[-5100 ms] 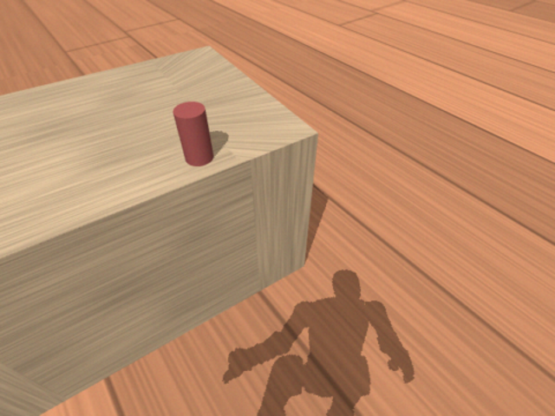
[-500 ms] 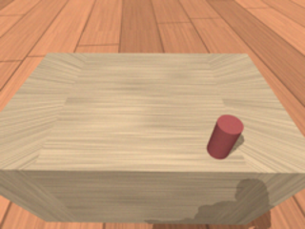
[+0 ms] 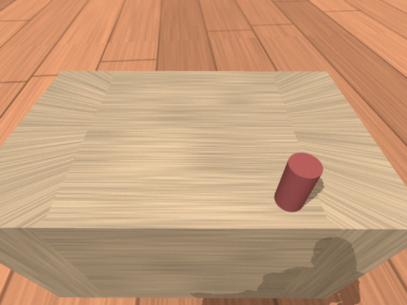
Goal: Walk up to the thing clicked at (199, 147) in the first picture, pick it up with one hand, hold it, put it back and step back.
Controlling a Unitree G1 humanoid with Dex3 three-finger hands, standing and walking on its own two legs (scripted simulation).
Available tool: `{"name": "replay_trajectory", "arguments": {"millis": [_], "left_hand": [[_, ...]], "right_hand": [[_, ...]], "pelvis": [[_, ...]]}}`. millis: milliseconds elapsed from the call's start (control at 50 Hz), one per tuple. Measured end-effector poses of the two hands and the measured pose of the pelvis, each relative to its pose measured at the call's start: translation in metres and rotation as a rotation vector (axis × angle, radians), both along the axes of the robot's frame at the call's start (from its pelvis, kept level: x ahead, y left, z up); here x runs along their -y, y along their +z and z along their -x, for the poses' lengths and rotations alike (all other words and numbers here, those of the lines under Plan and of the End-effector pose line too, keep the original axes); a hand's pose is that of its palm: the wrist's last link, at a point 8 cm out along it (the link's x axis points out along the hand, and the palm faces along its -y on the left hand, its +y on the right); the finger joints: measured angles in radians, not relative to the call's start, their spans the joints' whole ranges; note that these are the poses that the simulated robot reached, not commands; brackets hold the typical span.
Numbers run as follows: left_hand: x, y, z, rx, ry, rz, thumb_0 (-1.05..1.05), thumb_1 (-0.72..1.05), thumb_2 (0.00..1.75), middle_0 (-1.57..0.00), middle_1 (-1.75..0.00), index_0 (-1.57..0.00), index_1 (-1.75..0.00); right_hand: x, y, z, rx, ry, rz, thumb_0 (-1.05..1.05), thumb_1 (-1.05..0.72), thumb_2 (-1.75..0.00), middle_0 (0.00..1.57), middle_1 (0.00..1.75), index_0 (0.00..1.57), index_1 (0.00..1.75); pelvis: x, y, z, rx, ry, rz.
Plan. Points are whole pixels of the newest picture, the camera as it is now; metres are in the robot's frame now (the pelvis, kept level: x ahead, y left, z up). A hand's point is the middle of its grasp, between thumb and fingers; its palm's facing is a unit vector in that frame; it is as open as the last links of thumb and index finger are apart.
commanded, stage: stand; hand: right
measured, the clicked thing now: (296, 183) +0.40 -0.21 -0.01
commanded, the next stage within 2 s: rise first in 0.58 s
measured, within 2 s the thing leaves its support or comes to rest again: neither
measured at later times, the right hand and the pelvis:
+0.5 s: hand out of the picture +0.08 -0.25 -0.16, palm faces -0.04 +0.94 -0.34, open 7.4 cm; pelvis +0.01 +0.00 +0.00, yaw +0 degrees
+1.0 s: hand out of the picture +0.17 -0.26 -0.11, palm faces +0.25 +0.91 -0.32, open 13.1 cm; pelvis +0.00 +0.00 -0.01, yaw -4 degrees
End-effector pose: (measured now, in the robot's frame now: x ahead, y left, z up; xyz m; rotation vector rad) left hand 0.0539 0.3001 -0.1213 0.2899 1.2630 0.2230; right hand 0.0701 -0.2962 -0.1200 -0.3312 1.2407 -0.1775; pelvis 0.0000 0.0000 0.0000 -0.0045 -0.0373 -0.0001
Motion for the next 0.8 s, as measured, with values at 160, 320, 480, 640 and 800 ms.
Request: {"name": "replay_trajectory", "arguments": {"millis": [160, 320, 480, 640, 800], "left_hand": [[-0.001, 0.000, -0.001, -0.007, -0.002, -0.002, 0.01, 0.91, 0.90, -0.21, -0.30, -0.20, -0.30], [0.000, 0.001, -0.005, -0.005, -0.005, -0.005, 0.01, 0.91, 0.90, -0.21, -0.30, -0.20, -0.30], [0.001, 0.001, -0.007, -0.003, -0.008, -0.005, 0.01, 0.91, 0.90, -0.21, -0.30, -0.20, -0.30], [0.001, 0.001, -0.010, 0.002, -0.008, -0.004, 0.01, 0.91, 0.90, -0.21, -0.30, -0.20, -0.30], [0.013, 0.006, -0.047, 0.196, 0.001, 0.012, 0.01, 0.80, 0.79, -0.14, -0.21, -0.13, -0.22]], "right_hand": [[0.000, -0.001, 0.001, -0.011, -0.002, -0.001, 0.00, -0.90, -0.90, 0.20, 0.30, 0.20, 0.30], [0.000, -0.002, -0.003, -0.007, -0.003, -0.002, 0.00, -0.90, -0.90, 0.20, 0.30, 0.20, 0.30], [0.000, -0.001, -0.008, 0.002, -0.001, -0.002, 0.00, -0.90, -0.90, 0.20, 0.30, 0.20, 0.30], [0.000, 0.000, -0.011, 0.008, 0.000, -0.001, 0.00, -0.90, -0.90, 0.20, 0.30, 0.20, 0.30], [-0.009, 0.005, -0.041, 0.202, -0.074, -0.018, 0.00, -0.80, -0.79, 0.15, 0.21, 0.15, 0.21]], "pelvis": [[0.000, 0.000, -0.002, -0.003, -0.002, -0.001], [0.000, 0.000, -0.004, -0.005, -0.003, -0.001], [0.000, 0.000, -0.006, -0.006, -0.006, -0.002], [0.001, 0.000, -0.007, -0.005, -0.004, -0.001], [-0.001, -0.004, 0.002, -0.035, -0.029, -0.003]]}}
